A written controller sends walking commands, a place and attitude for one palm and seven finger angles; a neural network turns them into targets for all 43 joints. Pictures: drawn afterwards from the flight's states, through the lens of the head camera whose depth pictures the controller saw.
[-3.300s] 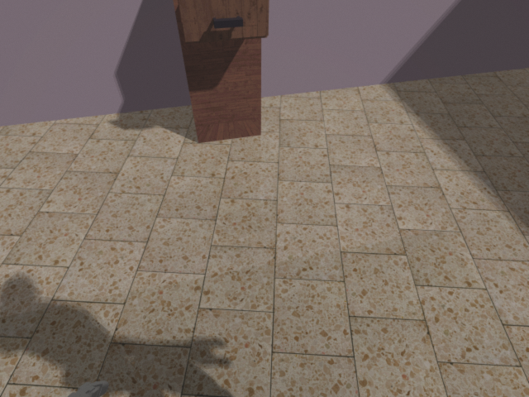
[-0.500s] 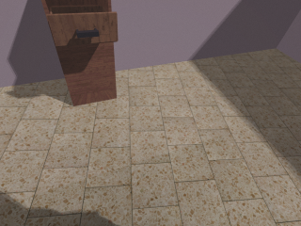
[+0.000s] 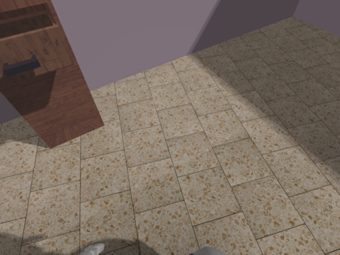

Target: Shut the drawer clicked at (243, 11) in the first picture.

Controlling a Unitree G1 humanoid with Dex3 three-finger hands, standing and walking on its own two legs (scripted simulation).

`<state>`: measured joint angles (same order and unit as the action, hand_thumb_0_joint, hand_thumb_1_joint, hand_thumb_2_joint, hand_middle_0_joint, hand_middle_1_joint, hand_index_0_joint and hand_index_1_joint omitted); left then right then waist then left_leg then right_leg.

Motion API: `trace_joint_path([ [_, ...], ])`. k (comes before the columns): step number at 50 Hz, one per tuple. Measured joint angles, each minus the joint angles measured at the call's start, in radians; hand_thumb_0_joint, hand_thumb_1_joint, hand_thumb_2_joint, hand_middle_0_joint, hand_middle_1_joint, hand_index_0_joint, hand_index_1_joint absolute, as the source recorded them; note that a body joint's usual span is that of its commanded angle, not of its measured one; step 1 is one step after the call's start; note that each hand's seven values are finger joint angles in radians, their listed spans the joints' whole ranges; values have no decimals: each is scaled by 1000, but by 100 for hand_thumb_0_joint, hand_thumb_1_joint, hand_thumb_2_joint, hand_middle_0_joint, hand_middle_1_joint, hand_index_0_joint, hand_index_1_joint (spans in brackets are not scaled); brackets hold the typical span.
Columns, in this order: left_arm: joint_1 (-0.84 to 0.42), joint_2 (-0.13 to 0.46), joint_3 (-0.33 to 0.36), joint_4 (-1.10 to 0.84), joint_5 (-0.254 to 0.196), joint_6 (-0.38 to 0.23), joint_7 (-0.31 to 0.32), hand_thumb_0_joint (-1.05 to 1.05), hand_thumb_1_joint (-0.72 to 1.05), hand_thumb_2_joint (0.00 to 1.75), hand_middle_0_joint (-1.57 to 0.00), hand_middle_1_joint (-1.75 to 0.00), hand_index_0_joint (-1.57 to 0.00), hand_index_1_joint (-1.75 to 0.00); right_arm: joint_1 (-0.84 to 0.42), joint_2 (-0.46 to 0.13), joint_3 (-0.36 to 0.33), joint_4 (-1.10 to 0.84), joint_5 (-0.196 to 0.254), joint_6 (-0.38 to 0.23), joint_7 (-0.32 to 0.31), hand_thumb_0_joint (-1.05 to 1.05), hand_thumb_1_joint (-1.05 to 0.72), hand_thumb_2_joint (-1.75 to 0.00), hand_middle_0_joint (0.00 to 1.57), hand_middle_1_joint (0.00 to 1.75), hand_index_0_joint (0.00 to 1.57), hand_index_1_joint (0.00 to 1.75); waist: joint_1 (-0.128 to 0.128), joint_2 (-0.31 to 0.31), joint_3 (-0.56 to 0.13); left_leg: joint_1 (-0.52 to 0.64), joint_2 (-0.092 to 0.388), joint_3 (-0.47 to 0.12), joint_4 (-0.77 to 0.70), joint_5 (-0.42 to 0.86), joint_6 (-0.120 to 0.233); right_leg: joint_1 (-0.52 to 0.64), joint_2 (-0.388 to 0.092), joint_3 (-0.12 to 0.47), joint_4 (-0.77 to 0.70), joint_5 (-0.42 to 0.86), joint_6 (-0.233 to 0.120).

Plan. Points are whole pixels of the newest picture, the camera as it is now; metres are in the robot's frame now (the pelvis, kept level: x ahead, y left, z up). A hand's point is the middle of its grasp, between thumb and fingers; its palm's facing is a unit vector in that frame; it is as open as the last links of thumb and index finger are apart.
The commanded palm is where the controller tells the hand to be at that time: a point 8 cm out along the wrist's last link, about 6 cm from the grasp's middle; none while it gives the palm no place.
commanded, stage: walk to a spot facing it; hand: left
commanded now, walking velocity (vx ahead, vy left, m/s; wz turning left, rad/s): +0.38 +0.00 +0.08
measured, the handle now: (21, 63) +0.73 +0.56 +0.04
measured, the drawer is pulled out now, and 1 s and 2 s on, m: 0.25 0.25 0.25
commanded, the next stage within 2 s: turn to face it in 0.36 s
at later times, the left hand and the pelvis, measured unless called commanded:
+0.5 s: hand out of the picture +0.10 +0.16 -0.16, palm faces +0.24 -0.96 -0.15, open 7.3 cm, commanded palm none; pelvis +0.22 +0.03 +0.01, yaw +8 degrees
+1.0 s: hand (101, 166) +0.39 +0.24 -0.12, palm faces +0.36 -0.89 -0.27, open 7.4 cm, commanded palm none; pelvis +0.33 +0.01 +0.01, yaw +21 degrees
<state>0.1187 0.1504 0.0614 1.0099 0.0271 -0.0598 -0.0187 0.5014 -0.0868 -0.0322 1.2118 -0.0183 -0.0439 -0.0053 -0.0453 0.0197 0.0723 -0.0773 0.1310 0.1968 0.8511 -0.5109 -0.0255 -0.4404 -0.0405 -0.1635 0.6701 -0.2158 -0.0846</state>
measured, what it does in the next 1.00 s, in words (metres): walks ahead, turning left: left foot, then right foot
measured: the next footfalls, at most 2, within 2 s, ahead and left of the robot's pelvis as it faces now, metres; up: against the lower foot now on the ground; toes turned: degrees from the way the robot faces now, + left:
left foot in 0.50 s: +0.36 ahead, +0.15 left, +0.00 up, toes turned +17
right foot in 0.96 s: +0.43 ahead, -0.08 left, +0.00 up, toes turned +17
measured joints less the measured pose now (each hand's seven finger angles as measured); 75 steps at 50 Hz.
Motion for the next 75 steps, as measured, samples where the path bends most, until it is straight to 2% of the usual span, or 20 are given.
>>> trace_joint_path([
  [2,12,-5,-2,4,-8,-9,8,0,91,90,-19,-30,-20,-30,-41,-8,-7,-11,5,10,3,0,-90,-90,20,30,20,30,7,-3,1,-142,-14,-80,287,53,23,51,11,-8,-14,-41,-5],
  [4,38,-8,7,10,-19,-15,24,-1,92,90,-20,-30,-21,-30,-89,-22,-15,-37,2,12,-1,1,-90,-90,20,30,20,30,13,-4,-15,-265,-11,-111,402,132,31,114,22,-16,-77,-39,4],
  [9,111,17,2,44,-8,-24,38,-2,95,90,-20,-30,-21,-30,-213,-69,-34,-127,-9,13,-3,0,-91,-90,20,29,20,30,19,11,-60,-465,19,-127,319,250,18,243,44,-32,-224,-30,0],
  [14,193,5,-15,86,-6,-22,33,-1,93,90,-20,-30,-20,-30,-305,-98,-42,-182,-9,21,13,0,-91,-90,19,29,20,30,34,18,-79,-533,32,-125,142,351,3,352,52,-50,-305,-57,15],
  [19,264,-14,-31,111,-5,-23,33,0,92,90,-20,-30,-20,-30,-368,-103,-33,-200,-8,28,29,0,-91,-90,19,29,20,30,70,6,-54,-505,15,-104,-52,383,16,452,46,-81,-342,-112,45],
  [24,330,-24,-39,141,-3,-11,37,0,91,90,-20,-30,-20,-30,-404,-93,-17,-213,-11,19,30,0,-91,-90,20,29,20,30,98,-22,-12,-399,-52,-48,-205,343,66,516,2,-114,-271,-220,94],
  [26,352,-32,-41,154,-11,5,34,0,91,90,-20,-30,-20,-30,-398,-95,-13,-225,-17,1,25,0,-91,-90,20,29,20,30,89,-16,-7,-347,-75,-42,-238,363,95,447,-37,-108,-46,-255,108],
  [29,313,-18,-36,141,-21,36,36,1,91,90,-20,-30,-21,-30,-380,-83,-4,-226,-4,-11,13,0,-91,-90,20,29,20,30,85,-27,22,-323,-100,-46,-192,279,114,226,-45,30,435,-297,113],
  [32,241,3,-17,95,-16,46,37,1,91,90,-20,-30,-20,-30,-343,-76,-13,-215,8,-11,-10,-1,-92,-90,20,30,20,30,77,-30,29,-269,-123,-65,-263,296,103,53,-55,88,575,-234,131],
  [39,83,37,13,-35,-10,72,38,1,91,90,-19,-30,-20,-30,-278,-106,-22,-192,-1,35,-2,-1,-93,-90,20,30,21,30,51,-37,-10,-216,-164,-135,-368,329,98,-97,-79,142,383,-116,165],
  [47,10,44,6,-105,-15,81,41,0,91,90,-19,-30,-20,-30,-251,-113,-36,-223,-9,65,2,0,-91,-90,20,30,20,30,3,-6,-48,-231,-170,-214,-323,285,53,68,-14,131,8,-107,162],
  [49,10,38,-1,-116,-12,65,43,0,91,90,-19,-30,-20,-30,-247,-121,-41,-229,-2,69,3,0,-91,-90,20,30,20,30,7,11,-51,-259,-167,-230,-252,246,37,128,0,115,-98,-44,137],
  [52,19,18,-22,-125,-6,58,43,0,91,90,-20,-30,-20,-30,-253,-138,-54,-237,-1,87,2,0,-91,-90,20,30,20,30,2,32,-44,-344,-173,-228,27,53,15,151,-12,73,-88,-71,74],
  [55,41,4,-30,-124,-8,59,45,0,91,90,-20,-30,-21,-30,-264,-152,-59,-238,-5,100,7,0,-91,-90,20,30,20,30,9,32,-40,-402,-154,-201,242,71,-7,193,-33,41,-132,-65,64],
  [57,58,-1,-33,-116,-9,59,46,0,91,90,-20,-30,-21,-30,-274,-158,-60,-239,-5,103,10,0,-91,-90,20,30,20,30,14,29,-35,-413,-134,-196,287,101,-18,214,-44,22,-158,-57,65],
  [63,120,5,-32,-85,-1,60,46,0,91,90,-20,-30,-21,-30,-321,-162,-49,-237,-1,116,11,0,-91,-90,20,29,20,30,46,10,-10,-354,-97,-185,139,86,-34,239,-73,-22,-177,-55,73],
  [69,184,46,-17,-30,3,72,42,0,91,90,-20,-30,-21,-30,-367,-147,-27,-243,3,99,13,0,-91,-90,20,29,20,30,87,-19,0,-227,-102,-136,-143,100,-12,231,-93,-58,-136,-77,102],
  [71,212,66,-10,-8,-3,78,37,1,91,90,-20,-30,-21,-30,-365,-140,-17,-248,0,81,16,0,-91,-90,20,29,20,30,93,-31,-14,-162,-108,-116,-279,169,16,218,-102,-69,-90,-103,120],
  [73,226,87,-1,18,-6,97,33,1,91,90,-20,-30,-21,-30,-361,-121,-10,-249,-7,62,17,0,-91,-90,20,29,20,30,103,-60,-16,-158,-123,-107,-266,189,60,174,-102,-21,34,-228,122],
  [75,234,96,1,40,0,112,30,1,91,90,-20,-30,-20,-30,-342,-106,1,-250,-10,46,12,0,-91,-90,20,30,20,30,102,-67,-24,-130,-124,-101,-287,183,78,106,-77,30,203,-286,114],
])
